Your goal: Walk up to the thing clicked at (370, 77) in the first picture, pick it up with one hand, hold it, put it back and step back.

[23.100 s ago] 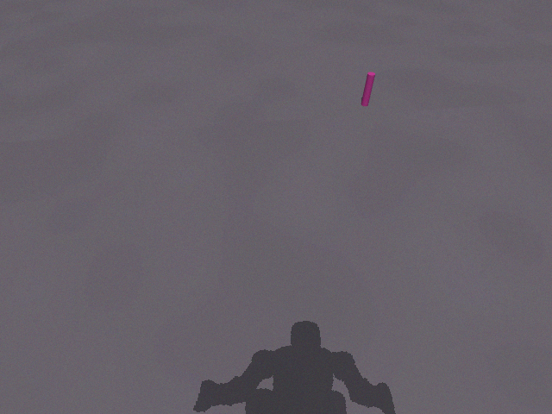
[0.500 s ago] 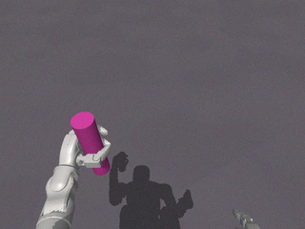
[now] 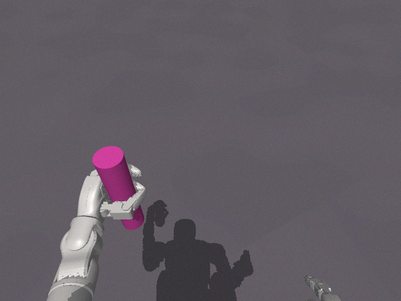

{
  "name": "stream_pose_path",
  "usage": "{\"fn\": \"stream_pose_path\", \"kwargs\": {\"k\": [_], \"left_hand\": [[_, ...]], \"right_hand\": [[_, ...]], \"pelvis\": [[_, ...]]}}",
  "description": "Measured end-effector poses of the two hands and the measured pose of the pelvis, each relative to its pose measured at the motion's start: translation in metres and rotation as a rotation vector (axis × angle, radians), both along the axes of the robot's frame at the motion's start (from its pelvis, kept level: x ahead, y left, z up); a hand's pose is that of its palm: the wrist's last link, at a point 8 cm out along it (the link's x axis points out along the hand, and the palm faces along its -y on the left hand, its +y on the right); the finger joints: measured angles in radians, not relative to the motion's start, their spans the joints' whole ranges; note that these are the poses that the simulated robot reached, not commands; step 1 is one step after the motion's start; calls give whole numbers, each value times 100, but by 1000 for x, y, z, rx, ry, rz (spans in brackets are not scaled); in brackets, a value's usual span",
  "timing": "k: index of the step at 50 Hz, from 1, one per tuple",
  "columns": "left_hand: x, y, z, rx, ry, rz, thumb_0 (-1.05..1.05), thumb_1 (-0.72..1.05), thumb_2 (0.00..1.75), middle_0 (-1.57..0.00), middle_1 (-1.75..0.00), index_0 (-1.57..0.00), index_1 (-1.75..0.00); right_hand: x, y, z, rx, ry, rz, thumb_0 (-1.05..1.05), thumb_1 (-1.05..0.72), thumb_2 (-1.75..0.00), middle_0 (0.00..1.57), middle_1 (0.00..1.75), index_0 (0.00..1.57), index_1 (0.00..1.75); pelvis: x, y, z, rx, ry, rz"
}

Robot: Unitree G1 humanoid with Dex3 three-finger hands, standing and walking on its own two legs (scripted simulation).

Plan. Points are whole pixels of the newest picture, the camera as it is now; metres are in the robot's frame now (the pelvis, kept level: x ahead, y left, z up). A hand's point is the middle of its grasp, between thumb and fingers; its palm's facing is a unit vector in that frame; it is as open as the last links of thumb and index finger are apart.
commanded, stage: hold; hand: left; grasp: from the side
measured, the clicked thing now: (123, 193) +0.33 +0.17 +0.04
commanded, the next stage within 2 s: crouch in 0.04 s
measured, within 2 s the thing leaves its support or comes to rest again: neither
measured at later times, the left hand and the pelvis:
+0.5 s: hand (133, 208) +0.33 +0.16 -0.02, palm faces -0.03 -1.00 +0.01, open 6.7 cm; pelvis -0.01 +0.00 -0.02, yaw +0 degrees
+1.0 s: hand (146, 234) +0.36 +0.18 -0.27, palm faces +0.00 -1.00 -0.01, open 6.7 cm; pelvis -0.05 +0.00 -0.23, yaw -3 degrees
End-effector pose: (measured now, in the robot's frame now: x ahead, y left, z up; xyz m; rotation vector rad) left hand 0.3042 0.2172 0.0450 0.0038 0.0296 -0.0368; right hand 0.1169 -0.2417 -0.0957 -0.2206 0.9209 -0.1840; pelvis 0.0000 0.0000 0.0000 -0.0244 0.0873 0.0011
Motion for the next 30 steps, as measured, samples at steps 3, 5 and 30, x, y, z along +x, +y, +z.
{"fn": "stream_pose_path", "kwargs": {"k": [3, 5, 30], "left_hand": [[-1, 1, -1, 2, 8, -2, 3, 5, 106, -92, -107, -90, -106], [-1, 2, -3, -3, 11, 3, 3, 5, 106, -92, -107, -90, -106], [7, 4, -113, -26, 60, 13, 3, 5, 106, -92, -107, -90, -105]], "right_hand": [[-1, 0, 0, 1, -1, 0, 1, -90, -89, 20, 30, 20, 30], [-1, 1, 0, 1, -2, 2, 1, -90, -89, 20, 30, 20, 30], [-20, -13, -54, -42, 94, 44, 0, -87, -89, 20, 30, 20, 30]], "pelvis": [[-2, 1, 0, 0, -2, -1], [-3, 1, 0, 0, -1, -1], [-18, 1, -54, -8, 204, -4]]}}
